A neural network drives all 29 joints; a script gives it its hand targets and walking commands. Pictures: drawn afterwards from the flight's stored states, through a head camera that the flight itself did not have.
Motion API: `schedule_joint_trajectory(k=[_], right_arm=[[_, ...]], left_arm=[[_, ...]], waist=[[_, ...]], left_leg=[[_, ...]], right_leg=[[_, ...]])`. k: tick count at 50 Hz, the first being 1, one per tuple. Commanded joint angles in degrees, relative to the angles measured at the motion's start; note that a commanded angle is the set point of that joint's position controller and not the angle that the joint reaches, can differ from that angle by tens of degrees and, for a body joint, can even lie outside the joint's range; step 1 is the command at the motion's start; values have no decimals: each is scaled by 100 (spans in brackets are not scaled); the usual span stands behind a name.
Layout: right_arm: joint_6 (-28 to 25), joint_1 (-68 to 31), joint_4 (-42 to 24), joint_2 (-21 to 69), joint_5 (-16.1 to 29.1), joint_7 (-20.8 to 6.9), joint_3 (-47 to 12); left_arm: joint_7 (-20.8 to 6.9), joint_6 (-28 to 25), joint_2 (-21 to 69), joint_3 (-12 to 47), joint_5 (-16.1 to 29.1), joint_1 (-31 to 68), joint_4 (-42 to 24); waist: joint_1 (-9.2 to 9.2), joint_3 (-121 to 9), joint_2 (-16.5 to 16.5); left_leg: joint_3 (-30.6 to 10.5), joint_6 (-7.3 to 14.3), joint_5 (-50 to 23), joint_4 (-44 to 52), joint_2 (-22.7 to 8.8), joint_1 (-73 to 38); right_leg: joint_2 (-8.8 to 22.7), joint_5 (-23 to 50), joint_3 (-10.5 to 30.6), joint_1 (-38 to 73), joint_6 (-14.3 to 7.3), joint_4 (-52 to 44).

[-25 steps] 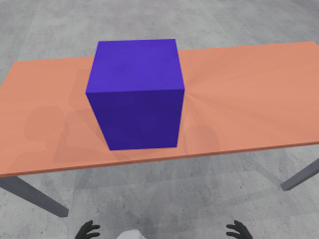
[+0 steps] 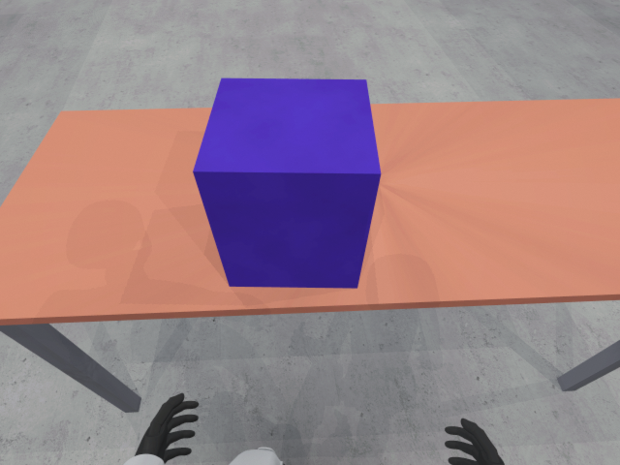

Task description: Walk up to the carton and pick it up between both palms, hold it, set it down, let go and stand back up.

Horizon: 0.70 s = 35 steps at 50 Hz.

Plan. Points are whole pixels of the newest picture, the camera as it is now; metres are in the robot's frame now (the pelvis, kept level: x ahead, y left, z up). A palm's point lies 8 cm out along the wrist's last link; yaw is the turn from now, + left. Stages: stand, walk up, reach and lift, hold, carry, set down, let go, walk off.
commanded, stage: walk up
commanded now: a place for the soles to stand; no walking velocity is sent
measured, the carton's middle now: (293, 189) +0.48 +0.04 +0.06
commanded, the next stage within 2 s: none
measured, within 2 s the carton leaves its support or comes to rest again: neither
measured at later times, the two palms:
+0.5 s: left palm out of the picture +0.11 +0.26 -0.11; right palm (467, 462) +0.14 -0.19 -0.09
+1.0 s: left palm out of the picture +0.10 +0.27 -0.11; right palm (459, 462) +0.14 -0.18 -0.09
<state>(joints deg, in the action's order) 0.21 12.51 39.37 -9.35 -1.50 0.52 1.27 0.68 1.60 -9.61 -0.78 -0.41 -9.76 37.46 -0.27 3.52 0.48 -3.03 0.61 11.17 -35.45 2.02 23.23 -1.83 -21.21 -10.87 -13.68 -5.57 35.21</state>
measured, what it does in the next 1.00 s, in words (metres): stands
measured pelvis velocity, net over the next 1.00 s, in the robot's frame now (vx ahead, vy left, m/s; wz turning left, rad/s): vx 0.00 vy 0.03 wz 0.07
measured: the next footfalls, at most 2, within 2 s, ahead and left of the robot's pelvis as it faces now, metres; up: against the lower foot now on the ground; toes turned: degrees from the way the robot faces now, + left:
none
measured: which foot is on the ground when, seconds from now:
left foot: down 0.00-1.00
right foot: down 0.00-1.00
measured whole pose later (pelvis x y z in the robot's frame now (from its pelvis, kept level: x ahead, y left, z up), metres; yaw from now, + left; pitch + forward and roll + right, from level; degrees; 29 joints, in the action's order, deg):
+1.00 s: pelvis +0.00 +0.03 +0.00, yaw +4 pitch -1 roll -2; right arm 0.7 14.3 34.1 -9.1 -0.9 1.5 1.7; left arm -0.7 1.6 -11.6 -0.3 -0.7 -12.8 38.7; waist 0.8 2.4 1.1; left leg -5.6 3.4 10.8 -37.4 5.5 25.5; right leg 0.9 -21.5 -13.7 -14.1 -2.8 36.2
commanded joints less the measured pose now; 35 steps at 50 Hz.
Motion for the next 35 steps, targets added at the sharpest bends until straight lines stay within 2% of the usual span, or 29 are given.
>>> schedule_joint_trajectory(k=[1, 2, 3, 4, 7, 10, 13, 14, 15, 16, 18, 21, 25, 27, 31, 33, 35], right_arm=[[-144, -82, -590, -541, -10, 22, 177], [-148, -105, -614, -551, 0, 22, 185], [-152, -49, -597, -545, 18, 18, 184], [-150, -82, -622, -584, 17, 15, 203], [-130, -151, -692, -538, 11, 18, 191], [-125, -79, -710, -572, 20, 12, 200], [-134, -17, -724, -584, 10, 20, 215], [-134, -89, -770, -587, 4, 23, 216], [-130, -105, -799, -578, 12, 25, 217], [-122, -84, -805, -523, 12, 23, 201], [-125, -17, -813, -573, 10, 30, 216], [-121, -58, -862, -608, 23, 30, 237], [-122, -12, -904, -635, 38, 45, 250], [-112, -53, -948, -645, 57, 55, 255], [-96, -46, -971, -592, 41, 57, 250], [-105, -45, -1015, -530, 15, 56, 250], [-116, 13, -1021, -484, 0, 45, 245]], left_arm=[[8, -108, -580, -152, -11, 190, -615], [7, -100, -587, -153, -13, 203, -606], [4, -106, -609, -160, -18, 198, -602], [1, -103, -582, -142, -6, 195, -589], [-6, -95, -585, -133, -12, 226, -589], [-12, -96, -618, -127, -10, 204, -603], [-26, -101, -641, -119, -6, 229, -602], [-27, -106, -650, -110, 4, 200, -598], [-27, -99, -629, -99, -6, 195, -577], [-25, -102, -654, -105, -1, 190, -568], [-34, -93, -645, -102, 9, 174, -555], [-47, -89, -637, -87, 0, 133, -560], [-67, -102, -668, -87, -10, 54, -504], [-80, -110, -664, -99, -11, -10, -495], [-100, -149, -681, -86, -4, -132, -442], [-91, -172, -746, -122, -1, -109, -423], [-84, -172, -777, -122, 9, 15, -416]], waist=[[11, -721, 134], [41, -692, 161], [-1, -789, 36], [29, -731, 153], [32, -551, -17], [24, -613, 147], [-5, -671, 47], [24, -672, 109], [20, -582, -1], [29, -578, 11], [23, -564, 132], [43, -582, 132], [49, -649, 391], [79, -640, 466], [111, -651, 200], [87, -661, 230], [1, -583, 62]], left_leg=[[-463, 260, -770, 176, -369, -433], [-576, 300, -839, 186, -409, -430], [-659, 322, -854, 236, -460, -446], [-701, 327, -856, 225, -476, -388], [-611, 270, -673, 113, -314, -186], [-717, 288, -623, 188, -304, -243], [-775, 305, -675, 159, -306, -270], [-773, 313, -661, 125, -293, -248], [-781, 287, -627, 108, -280, -147], [-737, 277, -615, 106, -228, -167], [-850, 322, -576, 179, -261, -135], [-1036, 358, -341, 281, -328, -4], [-1304, 390, -91, 570, -415, 86], [-1531, 415, 313, 804, -480, 302], [-1339, 275, 449, 661, -283, 318], [-1076, 231, 274, 374, -160, 153], [-818, 199, 73, 129, -42, -23]], right_leg=[[1160, 443, 999, -154, -18, -975], [1104, 406, 944, -161, -7, -920], [1049, 318, 882, -103, -1, -879], [1011, 216, 852, -138, 14, -864], [1125, 149, 920, -168, -20, -1018], [1127, 35, 851, -162, -36, -949], [1121, 20, 787, -149, -29, -920], [1143, -42, 805, -186, -27, -955], [1125, -31, 762, -178, -30, -983], [1201, -36, 782, -185, -54, -978], [1162, -88, 722, -162, -49, -874], [1047, -183, 628, -30, 0, -814], [900, -204, 505, 120, 50, -581], [744, -262, 475, 261, 114, -478], [884, -224, 613, 313, 55, -731], [1111, -226, 681, 145, -18, -862], [1289, -176, 760, -144, -76, -996]])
